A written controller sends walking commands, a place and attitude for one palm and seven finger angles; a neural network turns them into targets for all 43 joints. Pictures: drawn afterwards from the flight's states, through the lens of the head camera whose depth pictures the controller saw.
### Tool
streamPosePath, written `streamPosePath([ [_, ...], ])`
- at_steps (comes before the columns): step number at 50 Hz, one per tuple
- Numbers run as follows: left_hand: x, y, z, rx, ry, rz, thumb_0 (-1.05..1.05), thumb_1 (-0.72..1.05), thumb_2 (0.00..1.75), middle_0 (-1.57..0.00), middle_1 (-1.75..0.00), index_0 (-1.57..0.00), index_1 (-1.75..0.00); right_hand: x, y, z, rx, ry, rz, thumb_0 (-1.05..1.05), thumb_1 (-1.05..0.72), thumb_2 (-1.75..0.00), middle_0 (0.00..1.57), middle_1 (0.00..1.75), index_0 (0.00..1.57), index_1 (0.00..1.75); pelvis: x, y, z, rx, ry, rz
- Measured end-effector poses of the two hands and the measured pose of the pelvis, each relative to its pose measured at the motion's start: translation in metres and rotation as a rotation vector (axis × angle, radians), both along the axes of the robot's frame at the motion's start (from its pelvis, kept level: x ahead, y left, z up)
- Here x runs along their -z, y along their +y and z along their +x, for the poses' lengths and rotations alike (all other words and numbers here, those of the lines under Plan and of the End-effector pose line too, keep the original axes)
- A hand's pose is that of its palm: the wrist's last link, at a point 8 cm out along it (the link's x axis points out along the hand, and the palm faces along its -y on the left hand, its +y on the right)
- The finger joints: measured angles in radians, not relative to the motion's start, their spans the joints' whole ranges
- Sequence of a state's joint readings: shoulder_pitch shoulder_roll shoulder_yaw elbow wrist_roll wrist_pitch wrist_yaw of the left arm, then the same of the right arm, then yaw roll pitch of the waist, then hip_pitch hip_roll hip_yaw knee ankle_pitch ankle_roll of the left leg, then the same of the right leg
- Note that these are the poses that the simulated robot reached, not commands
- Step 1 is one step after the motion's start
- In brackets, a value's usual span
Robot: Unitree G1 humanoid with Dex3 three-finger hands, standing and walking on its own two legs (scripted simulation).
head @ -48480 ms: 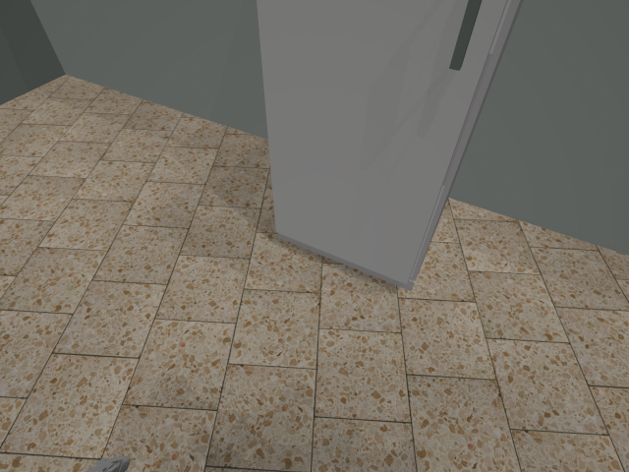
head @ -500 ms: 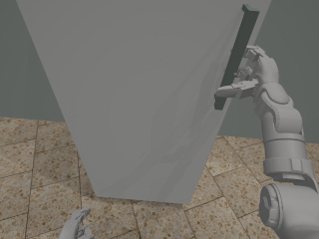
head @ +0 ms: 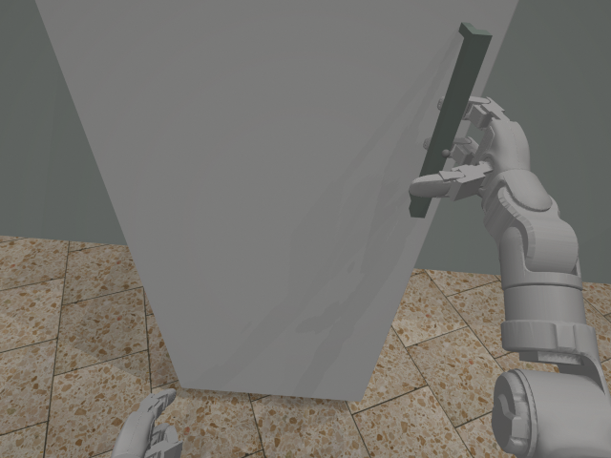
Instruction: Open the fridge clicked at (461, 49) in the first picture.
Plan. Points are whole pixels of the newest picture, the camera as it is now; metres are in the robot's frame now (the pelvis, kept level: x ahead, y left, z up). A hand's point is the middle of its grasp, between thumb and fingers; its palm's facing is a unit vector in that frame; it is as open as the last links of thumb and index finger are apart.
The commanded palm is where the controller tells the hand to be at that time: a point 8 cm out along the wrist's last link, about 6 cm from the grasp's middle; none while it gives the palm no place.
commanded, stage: slide the fingers in behind the handle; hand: right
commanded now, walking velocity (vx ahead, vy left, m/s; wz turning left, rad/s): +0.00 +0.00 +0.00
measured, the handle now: (439, 131) +0.47 -0.14 +0.25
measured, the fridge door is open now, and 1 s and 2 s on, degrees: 0 0 0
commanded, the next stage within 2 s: grip the handle and tug to test in 0.64 s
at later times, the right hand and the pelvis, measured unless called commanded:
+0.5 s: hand (435, 150) +0.41 -0.12 +0.25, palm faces +0.00 +1.00 +0.02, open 14.0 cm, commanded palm +0.39 -0.17 +0.25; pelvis +0.00 -0.01 +0.00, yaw +0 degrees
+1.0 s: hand (428, 148) +0.42 -0.11 +0.25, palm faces +0.01 +1.00 +0.00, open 12.4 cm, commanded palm +0.39 -0.16 +0.25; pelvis +0.00 -0.01 +0.00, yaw +0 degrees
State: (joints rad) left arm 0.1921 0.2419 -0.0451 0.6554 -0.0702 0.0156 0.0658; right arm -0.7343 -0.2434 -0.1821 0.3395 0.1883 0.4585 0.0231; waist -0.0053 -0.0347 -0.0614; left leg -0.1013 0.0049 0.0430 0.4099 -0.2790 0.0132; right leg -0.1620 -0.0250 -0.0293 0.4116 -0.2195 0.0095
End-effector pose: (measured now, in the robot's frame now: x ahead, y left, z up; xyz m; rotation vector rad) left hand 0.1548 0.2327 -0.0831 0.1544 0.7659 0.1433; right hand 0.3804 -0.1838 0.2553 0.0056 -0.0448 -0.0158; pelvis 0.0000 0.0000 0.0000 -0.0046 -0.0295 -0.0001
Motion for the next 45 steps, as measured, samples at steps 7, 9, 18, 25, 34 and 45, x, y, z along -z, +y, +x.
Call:
streamPosePath([
  [7,-0.001,-0.001,-0.001,0.001,-0.005,-0.001,0.01,0.91,0.90,-0.20,-0.30,-0.20,-0.30,0.001,0.002,0.000,0.001,0.001,0.006,-0.01,0.50,-0.30,0.30,1.20,0.26,1.18,0.000,0.000,-0.002,-0.002,0.000,0.000],
  [9,-0.001,-0.002,-0.002,0.001,-0.004,-0.003,0.01,0.91,0.90,-0.20,-0.30,-0.20,-0.30,0.001,0.002,0.000,0.003,-0.002,0.006,-0.01,0.50,-0.30,0.30,1.20,0.26,1.18,0.000,-0.001,-0.002,-0.001,-0.001,0.001],
  [18,0.004,-0.006,-0.012,-0.004,0.027,0.002,0.01,0.91,0.90,-0.20,-0.30,-0.21,-0.30,0.002,0.006,0.005,-0.013,0.013,0.006,-0.01,0.50,-0.30,0.30,1.20,0.28,1.20,-0.001,-0.004,-0.004,-0.001,0.002,0.002],
  [25,0.006,-0.008,-0.020,-0.017,0.043,-0.003,0.01,0.91,0.90,-0.20,-0.30,-0.21,-0.30,0.002,0.010,0.009,-0.016,0.011,0.009,-0.01,0.50,-0.30,0.30,1.20,0.29,1.20,-0.001,-0.007,-0.004,-0.008,0.004,0.002],
  [34,0.008,-0.008,-0.024,-0.023,0.054,0.000,0.01,0.91,0.90,-0.20,-0.30,-0.21,-0.30,0.002,0.014,0.011,-0.019,0.004,0.006,-0.01,0.50,-0.30,0.30,1.20,0.30,1.20,-0.001,-0.008,-0.003,-0.011,0.006,0.003],
  [45,0.007,-0.008,-0.018,-0.015,0.047,-0.004,0.01,0.91,0.90,-0.20,-0.30,-0.21,-0.30,0.002,0.018,0.012,-0.005,0.013,-0.002,-0.01,0.41,-0.33,0.31,1.21,0.30,1.22,-0.001,-0.007,-0.002,-0.009,0.007,0.002],
])
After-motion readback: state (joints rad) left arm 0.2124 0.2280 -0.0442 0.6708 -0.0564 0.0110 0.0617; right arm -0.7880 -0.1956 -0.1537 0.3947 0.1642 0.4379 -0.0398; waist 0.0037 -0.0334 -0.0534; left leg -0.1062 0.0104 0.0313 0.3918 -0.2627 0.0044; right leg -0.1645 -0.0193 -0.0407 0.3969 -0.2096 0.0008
